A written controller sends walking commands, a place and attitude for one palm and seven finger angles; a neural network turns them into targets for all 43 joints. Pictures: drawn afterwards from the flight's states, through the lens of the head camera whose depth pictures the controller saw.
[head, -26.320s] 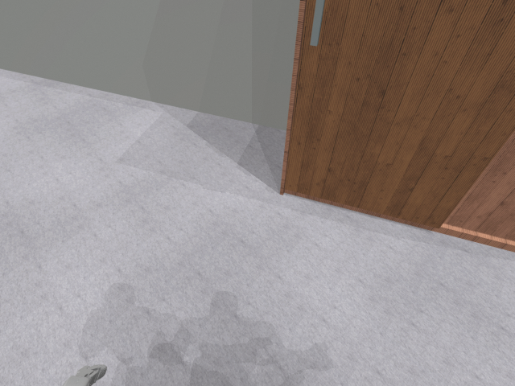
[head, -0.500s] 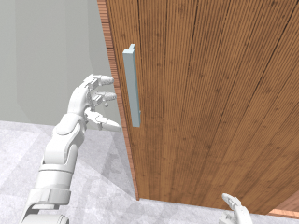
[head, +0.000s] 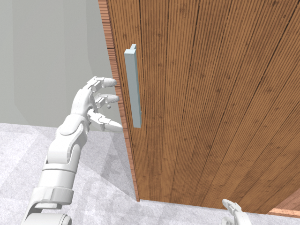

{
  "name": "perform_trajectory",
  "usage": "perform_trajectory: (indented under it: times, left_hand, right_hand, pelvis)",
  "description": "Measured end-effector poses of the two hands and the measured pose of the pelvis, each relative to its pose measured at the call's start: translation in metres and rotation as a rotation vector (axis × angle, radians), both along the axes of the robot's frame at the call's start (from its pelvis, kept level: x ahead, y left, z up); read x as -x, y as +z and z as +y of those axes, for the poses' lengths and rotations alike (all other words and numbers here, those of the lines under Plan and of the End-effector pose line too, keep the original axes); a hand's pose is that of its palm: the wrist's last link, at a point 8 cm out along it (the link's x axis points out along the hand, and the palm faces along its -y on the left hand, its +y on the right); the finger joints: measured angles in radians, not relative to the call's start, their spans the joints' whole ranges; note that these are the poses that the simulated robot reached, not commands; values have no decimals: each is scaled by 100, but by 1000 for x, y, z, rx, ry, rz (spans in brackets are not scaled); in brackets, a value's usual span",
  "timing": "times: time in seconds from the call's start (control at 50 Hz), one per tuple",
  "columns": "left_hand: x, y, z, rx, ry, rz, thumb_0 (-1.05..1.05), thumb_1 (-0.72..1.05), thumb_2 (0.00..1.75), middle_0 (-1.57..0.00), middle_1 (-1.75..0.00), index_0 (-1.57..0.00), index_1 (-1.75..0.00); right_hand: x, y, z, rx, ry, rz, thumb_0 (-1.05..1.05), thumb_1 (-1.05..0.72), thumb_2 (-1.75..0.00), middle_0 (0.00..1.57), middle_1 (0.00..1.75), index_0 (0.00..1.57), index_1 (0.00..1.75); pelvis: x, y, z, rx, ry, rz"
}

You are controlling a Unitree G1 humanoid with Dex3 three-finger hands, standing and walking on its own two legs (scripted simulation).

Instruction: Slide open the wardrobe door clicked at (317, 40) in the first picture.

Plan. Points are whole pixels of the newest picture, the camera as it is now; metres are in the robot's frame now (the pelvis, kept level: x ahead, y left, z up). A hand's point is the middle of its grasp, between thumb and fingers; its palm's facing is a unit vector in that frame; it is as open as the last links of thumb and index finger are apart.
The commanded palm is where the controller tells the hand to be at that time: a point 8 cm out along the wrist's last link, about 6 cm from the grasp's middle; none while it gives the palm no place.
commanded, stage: move the hooked fingers beside the handle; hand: left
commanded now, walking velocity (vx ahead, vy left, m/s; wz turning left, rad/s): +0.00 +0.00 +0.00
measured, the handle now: (135, 90) +0.43 +0.06 +0.17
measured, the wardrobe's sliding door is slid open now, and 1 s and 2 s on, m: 0.00 0.00 0.00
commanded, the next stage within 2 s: none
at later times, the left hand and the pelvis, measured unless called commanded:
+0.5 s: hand (106, 104) +0.36 +0.13 +0.18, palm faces -0.06 -1.00 -0.02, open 14.0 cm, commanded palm +0.34 +0.19 +0.18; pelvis +0.00 +0.00 +0.00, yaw +0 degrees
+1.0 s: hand (104, 105) +0.37 +0.14 +0.17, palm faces -0.06 -1.00 -0.01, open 14.0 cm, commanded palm +0.34 +0.19 +0.17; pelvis +0.00 -0.01 +0.00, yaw +0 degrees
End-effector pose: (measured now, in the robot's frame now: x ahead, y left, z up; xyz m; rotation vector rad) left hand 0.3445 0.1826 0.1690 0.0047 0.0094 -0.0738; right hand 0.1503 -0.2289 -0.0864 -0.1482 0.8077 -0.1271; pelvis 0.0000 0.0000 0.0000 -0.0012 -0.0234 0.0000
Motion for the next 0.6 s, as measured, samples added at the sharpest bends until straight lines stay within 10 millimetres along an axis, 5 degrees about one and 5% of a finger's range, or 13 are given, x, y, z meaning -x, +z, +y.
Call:
perform_trajectory:
  times: [0.22, 0.4, 0.6]
  left_hand:
    - [12, 15, 12, -18, 24, -76, -1, -50, 30, -30, -120, -30, -120]
    - [9, -8, 4, -4, 3, 31, -1, -50, 30, -30, -120, -30, -120]
    - [-5, 17, 11, -2, 30, -49, -1, -50, 30, -30, -120, -30, -120]
  right_hand:
    - [-9, 5, -1, 12, 15, -27, 1, -91, -90, 20, 30, 20, 30]
    - [-12, 8, -1, 16, 19, -40, 1, -91, -90, 20, 30, 20, 30]
    - [-2, 1, -2, 7, 11, -2, 1, -91, -90, 20, 30, 20, 30]
  pelvis:
    - [0, 0, -1, 1, 5, -12]
    - [6, 0, -2, 2, 9, -2]
    - [3, 0, -5, 1, 8, 0]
